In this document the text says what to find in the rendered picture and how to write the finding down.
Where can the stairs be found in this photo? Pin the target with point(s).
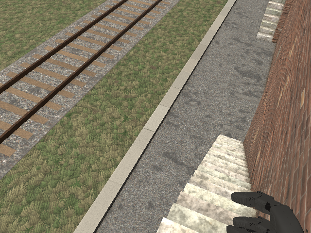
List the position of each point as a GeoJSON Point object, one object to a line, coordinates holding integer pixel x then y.
{"type": "Point", "coordinates": [205, 205]}
{"type": "Point", "coordinates": [270, 20]}

